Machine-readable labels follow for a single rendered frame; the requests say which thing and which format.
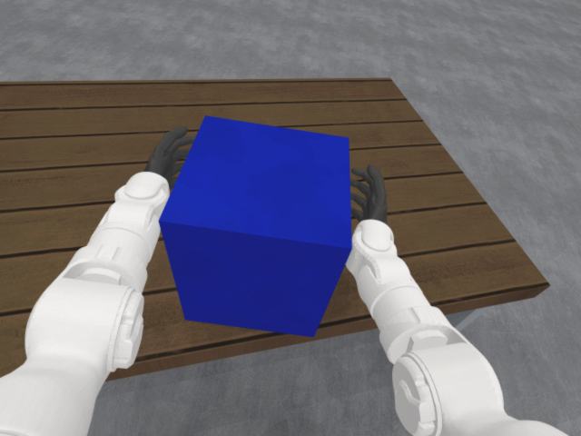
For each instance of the robot right upper arm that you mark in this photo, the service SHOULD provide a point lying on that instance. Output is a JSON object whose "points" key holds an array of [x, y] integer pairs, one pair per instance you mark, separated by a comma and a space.
{"points": [[450, 390]]}

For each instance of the robot right forearm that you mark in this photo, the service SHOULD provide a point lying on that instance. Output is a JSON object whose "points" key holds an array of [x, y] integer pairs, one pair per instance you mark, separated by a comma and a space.
{"points": [[406, 320]]}

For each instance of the robot left forearm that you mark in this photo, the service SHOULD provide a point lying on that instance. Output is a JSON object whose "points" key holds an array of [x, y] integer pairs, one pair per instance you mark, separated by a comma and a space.
{"points": [[123, 242]]}

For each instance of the robot right hand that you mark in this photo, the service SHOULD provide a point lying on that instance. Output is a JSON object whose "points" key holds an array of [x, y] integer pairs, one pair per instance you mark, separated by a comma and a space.
{"points": [[375, 207]]}

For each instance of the table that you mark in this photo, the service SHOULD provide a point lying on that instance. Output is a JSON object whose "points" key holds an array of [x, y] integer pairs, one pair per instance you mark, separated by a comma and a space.
{"points": [[66, 147]]}

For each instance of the robot left upper arm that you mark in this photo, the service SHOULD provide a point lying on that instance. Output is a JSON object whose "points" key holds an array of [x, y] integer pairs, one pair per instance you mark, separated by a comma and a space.
{"points": [[83, 331]]}

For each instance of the robot left hand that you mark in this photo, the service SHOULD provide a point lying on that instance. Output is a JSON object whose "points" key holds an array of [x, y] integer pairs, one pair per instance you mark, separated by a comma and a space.
{"points": [[165, 155]]}

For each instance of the carton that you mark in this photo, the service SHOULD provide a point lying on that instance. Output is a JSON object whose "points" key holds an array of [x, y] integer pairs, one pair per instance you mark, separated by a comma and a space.
{"points": [[257, 227]]}

